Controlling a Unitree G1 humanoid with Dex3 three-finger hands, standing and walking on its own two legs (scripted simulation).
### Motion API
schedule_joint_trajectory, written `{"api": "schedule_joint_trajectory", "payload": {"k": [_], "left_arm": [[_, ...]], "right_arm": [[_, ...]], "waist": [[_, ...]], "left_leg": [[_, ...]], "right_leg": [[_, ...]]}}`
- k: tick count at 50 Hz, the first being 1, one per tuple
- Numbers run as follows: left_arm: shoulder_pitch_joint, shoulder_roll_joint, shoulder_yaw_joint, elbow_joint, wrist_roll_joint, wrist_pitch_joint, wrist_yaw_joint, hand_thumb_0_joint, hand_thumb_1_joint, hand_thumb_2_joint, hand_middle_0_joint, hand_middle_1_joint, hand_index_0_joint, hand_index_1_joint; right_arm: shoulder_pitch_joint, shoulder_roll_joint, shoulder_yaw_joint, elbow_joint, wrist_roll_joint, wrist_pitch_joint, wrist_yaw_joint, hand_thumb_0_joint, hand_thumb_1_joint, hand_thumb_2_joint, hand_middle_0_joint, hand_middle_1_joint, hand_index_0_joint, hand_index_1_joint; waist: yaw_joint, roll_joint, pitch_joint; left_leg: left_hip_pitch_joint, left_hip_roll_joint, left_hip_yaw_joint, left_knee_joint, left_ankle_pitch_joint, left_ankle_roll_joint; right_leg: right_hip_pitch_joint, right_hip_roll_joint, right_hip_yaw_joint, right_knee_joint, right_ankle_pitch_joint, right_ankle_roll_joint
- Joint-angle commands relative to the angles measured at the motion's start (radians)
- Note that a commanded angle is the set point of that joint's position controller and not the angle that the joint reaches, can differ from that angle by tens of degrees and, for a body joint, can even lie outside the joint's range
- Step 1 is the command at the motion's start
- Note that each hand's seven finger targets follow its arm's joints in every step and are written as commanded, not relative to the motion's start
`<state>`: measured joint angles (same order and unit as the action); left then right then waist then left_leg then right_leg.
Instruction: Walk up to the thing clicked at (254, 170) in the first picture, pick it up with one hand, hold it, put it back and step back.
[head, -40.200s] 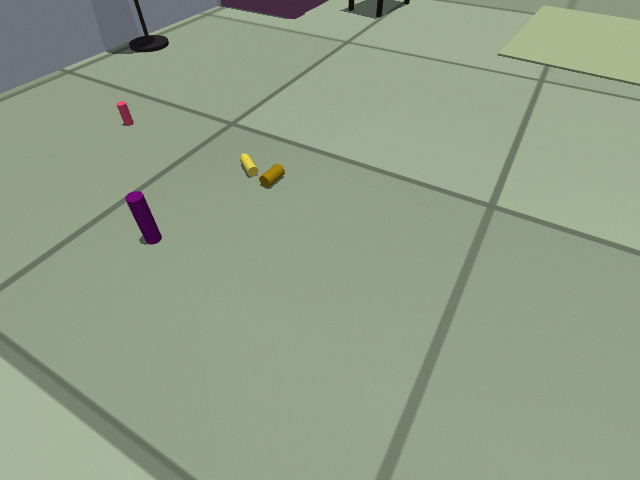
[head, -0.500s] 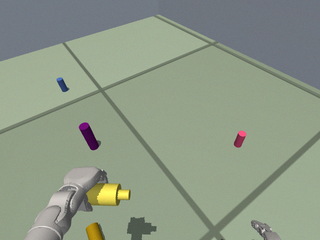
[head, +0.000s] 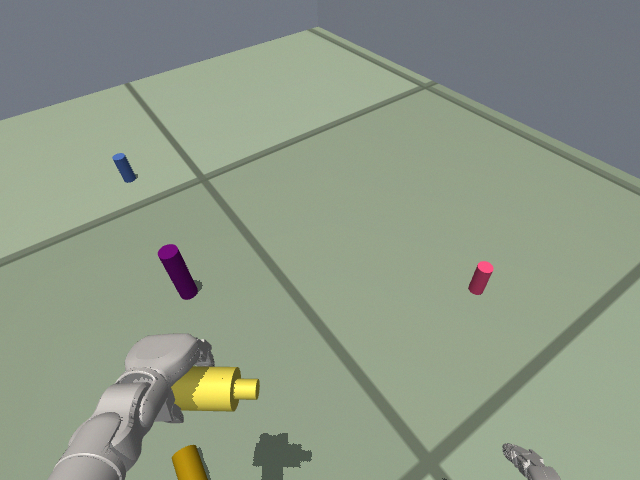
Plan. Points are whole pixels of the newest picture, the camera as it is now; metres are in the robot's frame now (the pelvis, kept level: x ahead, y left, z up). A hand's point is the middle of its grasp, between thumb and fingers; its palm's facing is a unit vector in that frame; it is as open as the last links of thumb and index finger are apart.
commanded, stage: crouch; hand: left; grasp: from above
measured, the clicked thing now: (200, 388) +0.29 +0.19 -0.08
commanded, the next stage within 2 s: lower in 1.80 s
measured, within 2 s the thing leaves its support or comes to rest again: neither
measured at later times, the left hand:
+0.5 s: hand (197, 417) +0.30 +0.24 -0.22, palm faces -0.47 +0.06 -0.88, open 8.8 cm
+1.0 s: hand (223, 435) +0.33 +0.25 -0.45, palm faces -0.49 +0.03 -0.87, open 8.8 cm
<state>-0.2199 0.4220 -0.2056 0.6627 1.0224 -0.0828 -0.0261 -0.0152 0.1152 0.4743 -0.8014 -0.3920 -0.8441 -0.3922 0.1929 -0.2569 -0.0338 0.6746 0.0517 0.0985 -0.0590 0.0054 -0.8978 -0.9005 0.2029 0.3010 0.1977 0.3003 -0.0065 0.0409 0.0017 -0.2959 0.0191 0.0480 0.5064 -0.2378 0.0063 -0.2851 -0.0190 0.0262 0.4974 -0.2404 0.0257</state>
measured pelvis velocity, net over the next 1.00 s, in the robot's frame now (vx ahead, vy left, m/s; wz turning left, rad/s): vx -0.06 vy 0.00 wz -0.01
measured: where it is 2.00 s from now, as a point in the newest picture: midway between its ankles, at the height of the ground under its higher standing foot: outside the picture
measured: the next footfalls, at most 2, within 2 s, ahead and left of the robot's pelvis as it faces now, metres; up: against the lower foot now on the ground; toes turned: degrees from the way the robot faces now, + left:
none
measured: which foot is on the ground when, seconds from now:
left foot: down 0.00-1.00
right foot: down 0.00-1.00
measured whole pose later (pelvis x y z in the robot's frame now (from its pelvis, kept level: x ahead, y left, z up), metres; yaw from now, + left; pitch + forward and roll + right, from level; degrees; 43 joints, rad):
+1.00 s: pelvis -0.06 +0.00 -0.29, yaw -1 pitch +37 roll -5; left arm -0.68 0.54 0.02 1.23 1.27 -0.22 0.39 -0.01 0.11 0.47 -0.81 -0.40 -0.85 -0.40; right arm 0.19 -0.24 -0.04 0.76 -0.10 -0.05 0.05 0.00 -0.90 -0.90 0.21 0.30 0.20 0.30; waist -0.15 0.04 -0.20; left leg -1.91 0.02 -0.05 1.90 -0.64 0.01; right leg -1.85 -0.01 -0.03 1.86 -0.66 0.03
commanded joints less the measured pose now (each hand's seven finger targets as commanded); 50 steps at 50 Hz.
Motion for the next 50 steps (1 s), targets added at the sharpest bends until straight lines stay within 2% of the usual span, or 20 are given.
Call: {"api": "schedule_joint_trajectory", "payload": {"k": [1,5,8,9,12,14,16,17,20,23,25,27,34,39,41,43,44,47,48,50], "left_arm": [[-0.318,0.205,0.127,-0.181,-0.006,-0.02,0.067,0.0,0.705,0.745,-1.099,-0.528,-1.09,-0.539],[-0.349,0.197,0.136,-0.124,0.021,-0.052,0.137,0.0,0.73,0.777,-1.133,-0.514,-1.115,-0.535],[-0.373,0.181,0.14,-0.059,0.064,-0.063,0.21,0.0,0.755,0.765,-1.123,-0.542,-1.118,-0.549],[-0.407,0.167,0.119,-0.033,0.08,-0.064,0.231,0.0,0.76,0.761,-1.129,-0.542,-1.124,-0.549],[-0.426,0.177,0.134,0.057,0.11,-0.063,0.281,0.0,0.763,0.762,-1.144,-0.522,-1.134,-0.535],[-0.482,0.135,0.103,0.079,0.132,-0.073,0.312,0.0,0.74,0.744,-1.135,-0.509,-1.123,-0.523],[-0.49,0.17,0.137,0.136,0.158,-0.076,0.351,0.0,0.728,0.729,-1.126,-0.505,-1.116,-0.518],[-0.469,0.154,0.136,0.177,0.171,-0.074,0.369,0.0,0.699,0.719,-1.101,-0.495,-1.091,-0.508],[-0.542,0.182,0.167,0.221,0.194,-0.075,0.426,0.0,0.666,0.694,-1.069,-0.502,-1.064,-0.51],[-0.613,0.199,0.177,0.244,0.212,-0.075,0.461,0.0,0.656,0.695,-1.065,-0.477,-1.055,-0.49],[-0.611,0.195,0.178,0.275,0.209,-0.07,0.475,0.0,0.683,0.672,-1.068,-0.49,-1.067,-0.494],[-0.672,0.247,0.207,0.259,0.21,-0.072,0.481,0.0,0.694,0.713,-1.094,-0.484,-1.081,-0.499],[-0.69,0.329,0.263,0.321,0.205,-0.06,0.478,0.0,0.704,0.766,-1.112,-0.514,-1.095,-0.534],[-0.734,0.344,0.27,0.365,0.202,-0.089,0.456,0.0,0.751,0.785,-1.141,-0.517,-1.127,-0.533],[-0.78,0.325,0.254,0.354,0.209,-0.11,0.453,0.0,0.747,0.798,-1.134,-0.524,-1.122,-0.539],[-0.77,0.345,0.272,0.388,0.211,-0.121,0.46,0.0,0.758,0.78,-1.149,-0.509,-1.137,-0.524],[-0.824,0.384,0.29,0.325,0.213,-0.136,0.469,0.0,0.754,0.772,-1.136,-0.516,-1.128,-0.527],[-0.841,0.371,0.28,0.351,0.225,-0.148,0.481,0.0,0.744,0.776,-1.137,-0.519,-1.128,-0.532],[-0.816,0.392,0.299,0.396,0.228,-0.145,0.487,0.0,0.735,0.776,-1.139,-0.505,-1.125,-0.522],[-0.85,0.423,0.321,0.345,0.231,-0.154,0.501,0.0,0.73,0.79,-1.129,-0.533,-1.119,-0.546]], "right_arm": [[-0.059,-0.135,-0.047,-0.127,-0.004,-0.034,-0.005,0.0,-0.891,-0.899,0.2,0.3,0.2,0.3],[-0.051,-0.135,-0.05,-0.118,-0.013,-0.024,0.002,0.0,-0.89,-0.899,0.199,0.3,0.2,0.3],[-0.021,-0.139,-0.061,-0.092,-0.028,-0.02,0.014,0.0,-0.887,-0.896,0.199,0.3,0.2,0.3],[-0.006,-0.143,-0.065,-0.083,-0.032,-0.021,0.019,0.0,-0.89,-0.897,0.199,0.3,0.2,0.3],[0.025,-0.155,-0.082,-0.056,-0.041,-0.022,0.031,0.0,-0.894,-0.898,0.199,0.299,0.199,0.299],[0.052,-0.153,-0.087,-0.043,-0.052,-0.026,0.041,0.0,-0.895,-0.898,0.199,0.299,0.199,0.299],[0.071,-0.165,-0.099,-0.043,-0.058,-0.03,0.046,0.0,-0.896,-0.898,0.199,0.299,0.199,0.299],[0.082,-0.165,-0.101,-0.042,-0.063,-0.03,0.05,0.0,-0.893,-0.897,0.199,0.299,0.199,0.299],[0.095,-0.175,-0.104,-0.032,-0.076,-0.044,0.054,0.0,-0.894,-0.897,0.199,0.299,0.199,0.299],[0.113,-0.184,-0.114,-0.025,-0.088,-0.062,0.047,0.0,-0.893,-0.897,0.199,0.299,0.199,0.299],[0.122,-0.185,-0.112,-0.019,-0.094,-0.075,0.042,0.0,-0.893,-0.897,0.199,0.299,0.199,0.299],[0.135,-0.196,-0.117,-0.017,-0.098,-0.087,0.036,0.0,-0.892,-0.897,0.199,0.299,0.199,0.299],[0.136,-0.198,-0.109,-0.005,-0.117,-0.122,0.039,0.0,-0.898,-0.9,0.199,0.299,0.199,0.299],[0.143,-0.21,-0.105,0.015,-0.13,-0.145,0.059,0.0,-0.895,-0.898,0.199,0.299,0.2,0.299],[0.148,-0.21,-0.1,0.024,-0.135,-0.152,0.069,0.0,-0.893,-0.898,0.2,0.299,0.2,0.299],[0.153,-0.215,-0.098,0.026,-0.14,-0.16,0.077,0.0,-0.896,-0.899,0.199,0.299,0.2,0.299],[0.155,-0.212,-0.096,0.031,-0.142,-0.163,0.081,0.0,-0.895,-0.899,0.2,0.299,0.2,0.299],[0.165,-0.207,-0.086,0.041,-0.151,-0.173,0.097,0.0,-0.902,-0.902,0.199,0.299,0.2,0.299],[0.157,-0.212,-0.086,0.038,-0.152,-0.177,0.099,0.0,-0.903,-0.903,0.199,0.299,0.2,0.299],[0.174,-0.206,-0.082,0.046,-0.162,-0.181,0.11,0.0,-0.907,-0.904,0.199,0.299,0.199,0.299]], "waist": [[-0.009,-0.038,-0.245],[-0.016,-0.036,-0.232],[-0.027,-0.033,-0.268],[-0.044,-0.028,-0.282],[-0.05,-0.019,-0.332],[-0.072,-0.015,-0.364],[-0.061,0.013,-0.398],[-0.065,-0.002,-0.412],[-0.063,0.037,-0.47],[-0.084,0.072,-0.55],[-0.086,0.068,-0.587],[-0.087,0.073,-0.673],[-0.09,0.091,-0.771],[-0.119,0.113,-0.78],[-0.139,0.139,-0.787],[-0.139,0.133,-0.794],[-0.136,0.155,-0.815],[-0.148,0.171,-0.852],[-0.14,0.161,-0.86],[-0.143,0.195,-0.899]], "left_leg": [[0.138,-0.032,-0.02,-0.039,0.201,0.003],[0.099,-0.031,-0.027,-0.008,0.152,-0.002],[0.043,-0.034,-0.025,0.063,0.152,-0.003],[0.032,-0.03,-0.029,0.089,0.162,-0.005],[-0.043,-0.027,-0.032,0.197,0.17,-0.01],[-0.113,-0.022,-0.044,0.285,0.157,-0.009],[-0.189,-0.024,-0.043,0.361,0.115,-0.008],[-0.237,-0.025,-0.044,0.398,0.1,-0.005],[-0.353,-0.022,-0.054,0.508,0.057,-0.005],[-0.447,-0.017,-0.069,0.608,0.009,-0.005],[-0.543,-0.021,-0.075,0.673,-0.039,0.001],[-0.59,-0.017,-0.082,0.743,-0.052,0.007],[-0.803,-0.023,-0.086,0.909,-0.163,0.01],[-0.9,-0.019,-0.124,1.003,-0.239,0.005],[-0.927,-0.017,-0.146,1.031,-0.261,-0.001],[-0.964,-0.019,-0.15,1.065,-0.287,-0.003],[-0.979,-0.02,-0.146,1.083,-0.303,-0.002],[-0.991,-0.022,-0.131,1.159,-0.251,0.001],[-1.007,-0.02,-0.131,1.181,-0.235,0.0],[-1.011,-0.023,-0.113,1.232,-0.173,0.004]], "right_leg": [[0.024,0.04,-0.029,-0.06,0.164,-0.035],[-0.05,0.036,-0.031,-0.028,0.116,-0.037],[-0.106,0.031,-0.029,0.025,0.126,-0.033],[-0.141,0.032,-0.031,0.054,0.137,-0.035],[-0.237,0.031,-0.034,0.149,0.14,-0.035],[-0.343,0.031,-0.036,0.23,0.119,-0.04],[-0.427,0.032,-0.038,0.299,0.076,-0.046],[-0.461,0.033,-0.039,0.335,0.064,-0.046],[-0.61,0.037,-0.049,0.462,0.01,-0.051],[-0.737,0.041,-0.058,0.578,-0.032,-0.057],[-0.804,0.038,-0.062,0.648,-0.064,-0.059],[-0.869,0.038,-0.061,0.719,-0.082,-0.06],[-1.04,0.03,-0.069,0.887,-0.172,-0.057],[-1.215,0.025,-0.09,1.007,-0.251,-0.059],[-1.285,0.022,-0.102,1.057,-0.269,-0.059],[-1.322,0.018,-0.106,1.089,-0.286,-0.058],[-1.326,0.023,-0.108,1.109,-0.294,-0.061],[-1.366,0.022,-0.105,1.15,-0.255,-0.059],[-1.381,0.021,-0.106,1.17,-0.244,-0.057],[-1.372,0.022,-0.101,1.196,-0.192,-0.055]]}}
